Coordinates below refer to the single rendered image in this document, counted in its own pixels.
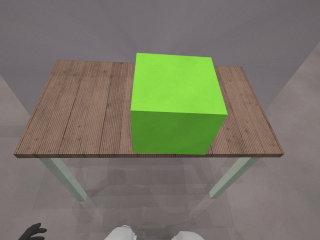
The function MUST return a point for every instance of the table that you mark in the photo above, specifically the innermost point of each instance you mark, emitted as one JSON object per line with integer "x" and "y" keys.
{"x": 84, "y": 111}

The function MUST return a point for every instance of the robot left hand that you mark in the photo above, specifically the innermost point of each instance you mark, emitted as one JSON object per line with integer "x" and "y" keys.
{"x": 34, "y": 229}

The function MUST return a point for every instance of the carton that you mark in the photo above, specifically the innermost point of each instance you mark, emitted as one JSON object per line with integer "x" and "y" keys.
{"x": 177, "y": 106}

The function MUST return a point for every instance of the left robot thigh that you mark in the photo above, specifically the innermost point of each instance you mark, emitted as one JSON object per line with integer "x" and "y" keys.
{"x": 121, "y": 233}

